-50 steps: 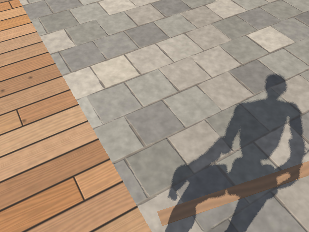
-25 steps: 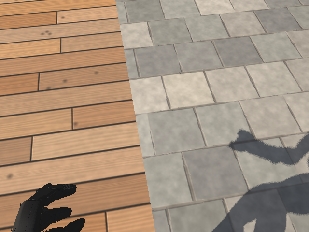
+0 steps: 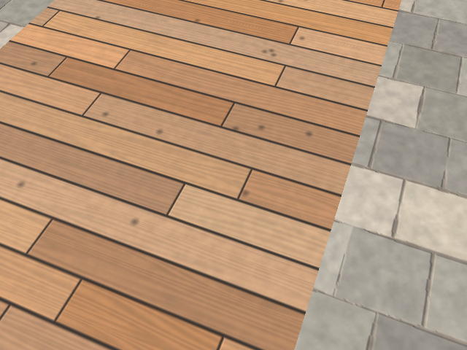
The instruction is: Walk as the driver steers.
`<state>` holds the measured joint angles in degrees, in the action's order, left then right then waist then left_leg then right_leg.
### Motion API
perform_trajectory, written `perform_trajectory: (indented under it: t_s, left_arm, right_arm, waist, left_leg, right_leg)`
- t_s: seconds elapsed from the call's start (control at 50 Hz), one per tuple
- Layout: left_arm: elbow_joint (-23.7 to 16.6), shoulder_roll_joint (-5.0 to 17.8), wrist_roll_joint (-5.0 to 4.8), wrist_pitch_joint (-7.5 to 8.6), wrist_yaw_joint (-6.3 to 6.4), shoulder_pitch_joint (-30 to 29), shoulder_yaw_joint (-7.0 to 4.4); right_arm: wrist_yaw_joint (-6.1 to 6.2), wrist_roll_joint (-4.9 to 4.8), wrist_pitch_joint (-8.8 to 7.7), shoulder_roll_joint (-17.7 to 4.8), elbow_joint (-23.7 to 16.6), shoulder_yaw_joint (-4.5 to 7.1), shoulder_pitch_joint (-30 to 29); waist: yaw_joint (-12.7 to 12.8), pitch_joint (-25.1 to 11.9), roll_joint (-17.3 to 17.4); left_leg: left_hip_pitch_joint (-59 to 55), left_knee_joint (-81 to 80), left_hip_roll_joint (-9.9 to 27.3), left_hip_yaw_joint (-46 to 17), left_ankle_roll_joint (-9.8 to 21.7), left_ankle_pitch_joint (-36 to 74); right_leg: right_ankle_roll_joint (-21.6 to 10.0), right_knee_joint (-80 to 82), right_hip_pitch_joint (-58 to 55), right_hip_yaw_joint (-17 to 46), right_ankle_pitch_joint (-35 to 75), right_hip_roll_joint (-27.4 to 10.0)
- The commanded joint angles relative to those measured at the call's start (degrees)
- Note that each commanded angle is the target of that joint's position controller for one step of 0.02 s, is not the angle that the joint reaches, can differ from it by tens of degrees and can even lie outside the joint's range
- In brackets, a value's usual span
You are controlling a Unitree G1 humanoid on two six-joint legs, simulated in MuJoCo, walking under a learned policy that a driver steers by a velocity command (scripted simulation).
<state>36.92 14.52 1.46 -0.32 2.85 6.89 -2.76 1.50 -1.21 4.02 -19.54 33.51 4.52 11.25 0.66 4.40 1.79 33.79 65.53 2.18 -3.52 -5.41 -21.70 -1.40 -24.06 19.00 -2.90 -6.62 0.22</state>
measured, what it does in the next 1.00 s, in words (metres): steps on the spot: left foot, then right foot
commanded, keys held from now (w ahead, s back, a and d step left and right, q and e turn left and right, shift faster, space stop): shift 0.66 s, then w+shift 0.34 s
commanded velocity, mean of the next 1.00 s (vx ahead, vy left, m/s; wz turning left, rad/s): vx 0.17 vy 0.00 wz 0.17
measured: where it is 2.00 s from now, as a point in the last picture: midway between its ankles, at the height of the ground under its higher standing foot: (231, 206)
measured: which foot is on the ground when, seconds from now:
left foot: up 0.00-0.16, down 0.18-1.00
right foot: down 0.00-0.18, up 0.20-0.48, down 0.50-0.88, up 0.90-1.00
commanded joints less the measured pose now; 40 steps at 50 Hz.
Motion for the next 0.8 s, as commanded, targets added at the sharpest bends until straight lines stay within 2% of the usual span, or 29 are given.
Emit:
perform_trajectory:
  t_s: [0.02,0.1,0.12,0.14,0.16,0.18,0.2,0.22,0.24,0.26,0.28,0.32,0.38,0.42,0.46,0.48,0.5,0.52,0.54,0.56,0.58,0.66,0.68,0.7,0.72,0.74,0.76,0.78,0.8]
  left_arm:
    - [-2.77,10.43,-0.55,0.28,-0.51,-1.08,-3.06]
    - [-1.03,11.44,-1.94,0.13,-1.63,-0.37,-3.25]
    - [-0.41,11.48,-2.43,0.09,-1.69,-0.18,-3.13]
    - [0.29,11.26,-3.05,-0.03,-1.65,0.06,-2.96]
    - [1.94,10.04,-3.6,0.03,-1.72,3.27,-2.59]
    - [2.05,6.48,-2.21,0.34,-2.26,5.23,-1.51]
    - [-1.16,4.58,-0.32,1.0,-2.3,2.26,-0.82]
    - [-1.41,8.94,-0.47,1.0,-1.65,-2.26,-2.19]
    - [-0.48,9.58,-1.51,0.58,-1.59,-1.08,-2.74]
    - [1.35,8.75,-1.56,-0.03,-1.33,1.43,-2.86]
    - [2.43,8.75,-1.02,-0.56,-1.03,2.99,-2.99]
    - [3.22,7.38,-1.11,-0.8,-1.05,4.72,-2.68]
    - [2.5,4.44,-1.48,-0.55,-1.5,2.11,-1.16]
    - [1.94,4.89,-1.68,-0.51,-1.77,1.1,-0.93]
    - [2.76,5.02,-1.85,-0.37,-1.96,2.87,-0.83]
    - [3.41,4.74,-1.34,-0.11,-2.09,4.22,-0.58]
    - [3.54,6.4,-0.4,0.09,-1.94,4.88,-0.67]
    - [3.37,10.54,-0.1,0.08,-1.6,5.26,-1.47]
    - [4.5,10.22,-0.95,0.14,-1.86,4.06,-1.77]
    - [3.97,7.15,-1.15,0.38,-2.25,3.37,-1.13]
    - [4.39,6.0,-0.77,0.64,-2.21,3.07,-0.73]
    - [5.26,4.97,-0.71,1.62,-1.94,3.19,-0.12]
    - [6.13,5.9,-1.08,1.42,-1.79,5.36,-0.47]
    - [6.54,7.33,-1.75,1.26,-1.7,6.93,-0.99]
    - [6.35,8.25,-2.22,1.46,-1.55,8.15,-1.22]
    - [6.26,9.38,-2.71,2.19,-1.47,9.43,-1.47]
    - [6.23,10.76,-3.07,3.04,-1.51,9.34,-1.93]
    - [6.35,11.98,-3.34,3.58,-1.47,8.53,-2.46]
    - [6.12,11.74,-3.36,3.9,-1.47,8.25,-2.5]
  right_arm:
    - [-0.21,0.6,-1.27,-1.74,-4.69,0.01,-0.71]
    - [-1.0,0.66,-1.22,-2.24,-3.42,-0.1,0.47]
    - [-1.24,0.76,-1.2,-2.05,-2.75,-0.06,1.78]
    - [-1.51,0.89,-1.26,-1.78,-1.42,0.03,4.38]
    - [-1.58,0.97,-1.26,-2.71,-0.7,0.28,5.77]
    - [-1.25,1.19,-1.16,-5.96,-1.06,0.93,6.5]
    - [-1.01,2.34,-0.99,-11.32,-2.16,1.9,3.44]
    - [-0.91,3.87,-2.08,-7.99,-2.66,1.18,3.88]
    - [-0.9,4.05,-3.04,-5.89,-2.07,0.33,1.15]
    - [-0.84,3.05,-3.66,-5.13,-1.98,0.22,-1.99]
    - [-0.77,2.13,-4.12,-3.44,-1.86,-0.34,-3.89]
    - [-0.63,2.19,-4.37,-0.79,-1.26,-1.46,-4.97]
    - [-0.67,2.12,-4.04,-0.67,-0.05,-1.35,-3.59]
    - [-0.72,2.09,-3.64,-1.77,1.08,-1.01,-1.79]
    - [-0.76,1.5,-3.55,-1.2,1.84,-1.29,-2.6]
    - [-0.8,0.99,-3.67,-0.52,2.6,-1.55,-2.37]
    - [-0.83,1.3,-4.23,0.3,3.39,-1.83,-0.33]
    - [-1.25,2.41,-4.99,0.27,3.62,-1.81,1.94]
    - [-1.32,2.54,-5.3,0.29,4.03,-1.62,2.33]
    - [-1.16,2.57,-5.18,-1.34,4.37,-1.38,-1.09]
    - [-0.88,2.26,-4.88,-0.72,4.05,-1.24,-2.83]
    - [-0.27,2.15,-3.58,0.94,5.0,-1.2,-1.92]
    - [-0.15,1.78,-3.4,0.5,6.03,-0.85,0.16]
    - [-0.25,1.22,-3.43,-0.34,6.33,-0.33,1.24]
    - [-0.46,0.73,-4.06,-0.89,5.65,-0.07,0.53]
    - [-0.8,-0.2,-5.37,-0.17,4.61,-0.21,-0.67]
    - [-1.22,-0.96,-6.88,1.5,4.02,-0.51,-2.04]
    - [-1.58,-1.01,-8.0,2.17,3.86,-0.54,-2.99]
    - [-1.81,-0.65,-8.7,1.37,4.02,-0.22,-2.83]
  waist:
    - [0.54,-11.78,-9.36]
    - [0.49,-11.26,-11.82]
    - [-0.42,-11.23,-11.71]
    - [-1.82,-11.3,-11.3]
    - [-1.99,-11.04,-9.84]
    - [-0.75,-11.87,0.22]
    - [-0.25,-9.33,15.76]
    - [-4.27,-9.65,10.11]
    - [-2.28,-8.55,8.32]
    - [-0.62,-7.78,6.91]
    - [-0.03,-7.54,7.33]
    - [1.29,-8.22,6.24]
    - [-0.63,-8.45,6.55]
    - [-1.82,-8.46,6.95]
    - [-0.62,-7.99,6.29]
    - [0.65,-7.45,4.95]
    - [0.11,-8.37,2.67]
    - [-2.38,-8.99,-3.86]
    - [-3.05,-8.81,-8.75]
    - [-0.48,-7.17,-6.34]
    - [-0.34,-6.84,-5.76]
    - [-0.43,-5.45,-4.77]
    - [-0.22,-7.43,-4.49]
    - [-0.03,-4.86,-4.75]
    - [0.61,-0.6,-5.24]
    - [1.04,2.15,-7.31]
    - [0.72,3.39,-10.49]
    - [0.33,3.8,-13.12]
    - [0.11,2.96,-12.57]
  left_leg:
    - [-3.66,-7.8,0.67,1.89,0.76,-0.83]
    - [-11.91,-21.72,-1.05,4.07,3.33,-0.69]
    - [-14.89,-27.81,-1.7,4.61,4.48,1.68]
    - [-19.79,-36.07,-2.97,5.91,6.1,6.47]
    - [-25.81,-42.7,-3.33,4.95,8.06,10.65]
    - [-33.55,-45.88,6.08,-7.87,11.36,17.38]
    - [-30.47,-46.9,19.12,-22.18,21.16,26.04]
    - [-25.37,-48.19,19.4,-21.56,24.47,24.74]
    - [-23.2,-48.2,16.36,-16.94,22.44,23.32]
    - [-22.89,-47.58,12.53,-12.82,19.44,21.67]
    - [-22.94,-46.9,11.04,-10.74,17.89,24.3]
    - [-20.99,-45.71,8.85,-7.16,17.45,32.13]
    - [-23.4,-43.64,7.87,-6.4,17.35,32.24]
    - [-24.47,-42.85,9.33,-9.1,18.75,31.3]
    - [-23.46,-42.02,8.99,-10.36,18.34,28.84]
    - [-21.69,-41.79,7.84,-10.01,16.55,26.27]
    - [-19.64,-41.52,6.04,-9.61,13.69,21.46]
    - [-17.14,-39.8,2.4,-6.65,11.03,15.5]
    - [-19.05,-40.89,-0.63,-2.79,8.7,11.92]
    - [-20.25,-39.48,-1.25,-1.98,7.42,10.91]
    - [-20.64,-38.7,-1.27,-1.57,7.33,11.49]
    - [-21.02,-38.58,-1.05,-1.96,7.87,13.34]
    - [-20.87,-37.42,-2.79,-0.22,8.46,0.63]
    - [-16.95,-36.45,-3.57,0.19,9.22,-13.37]
    - [-10.93,-35.08,-2.87,-0.61,9.97,-20.65]
    - [-6.32,-32.83,-2.1,-0.32,10.39,-19.7]
    - [-4.75,-28.78,-2.33,3.05,9.91,-10.23]
    - [-5.21,-25.44,-1.99,4.93,9.88,-1.98]
    - [-6.75,-23.66,-0.61,3.8,10.53,-1.98]
  right_leg:
    - [-13.06,7.37,-10.15,10.37,8.33,-14.55]
    - [-12.55,6.25,-8.94,9.69,5.84,-15.84]
    - [-11.78,4.55,-8.7,9.39,6.94,-15.85]
    - [-10.37,2.15,-7.16,8.27,8.13,-15.19]
    - [-6.99,-0.6,-3.36,6.39,5.3,-13.51]
    - [-1.21,-10.88,5.15,1.12,-6.62,-8.69]
    - [3.34,-18.23,17.26,-3.1,-26.2,-1.37]
    - [4.24,-29.5,15.29,3.15,-28.0,-2.98]
    - [4.09,-33.69,14.57,4.37,-24.95,-2.98]
    - [4.56,-34.86,14.24,4.57,-21.34,-3.16]
    - [5.33,-35.69,14.05,4.7,-17.97,-3.3]
    - [6.47,-35.81,9.35,4.37,-14.44,-2.92]
    - [6.35,-23.15,5.08,3.53,-14.27,-3.19]
    - [5.93,-17.4,2.54,3.16,-16.99,-2.75]
    - [5.01,-7.51,-2.11,2.7,-11.71,-2.31]
    - [4.09,0.9,-6.75,2.85,-2.28,-2.27]
    - [3.12,2.09,-11.96,5.79,5.88,-4.32]
    - [1.36,-1.36,-15.13,8.34,16.03,-7.93]
    - [-0.74,-3.02,-10.83,6.98,7.79,-6.79]
    - [-0.88,-1.91,-8.03,6.74,2.26,-5.5]
    - [-0.28,-1.33,-6.75,6.67,0.05,-5.32]
    - [0.81,-1.34,-5.14,5.74,-2.23,-4.39]
    - [-0.11,-1.39,-5.58,5.0,-15.22,-3.31]
    - [-1.82,-0.45,-3.53,6.63,-30.63,-3.67]
    - [-4.05,1.83,-1.76,10.74,-41.02,-5.95]
    - [-6.83,5.77,-2.34,17.34,-45.95,-10.17]
    - [-9.56,11.32,-3.67,24.66,-46.38,-15.52]
    - [-11.68,15.07,-3.73,29.54,-44.22,-19.55]
    - [-12.05,16.17,-2.73,30.26,-41.16,-20.67]
Next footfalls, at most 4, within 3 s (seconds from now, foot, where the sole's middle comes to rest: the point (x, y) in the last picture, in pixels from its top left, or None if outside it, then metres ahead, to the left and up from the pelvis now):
0.18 left None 0.03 0.14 -0.77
0.50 right None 0.05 -0.10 -0.77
1.30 right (264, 334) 0.47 -0.04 -0.77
1.76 left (196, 202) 0.91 0.18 -0.77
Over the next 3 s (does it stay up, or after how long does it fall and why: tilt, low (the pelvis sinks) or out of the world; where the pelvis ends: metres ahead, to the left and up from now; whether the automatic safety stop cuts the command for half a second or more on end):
stays up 1.49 -0.21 -0.01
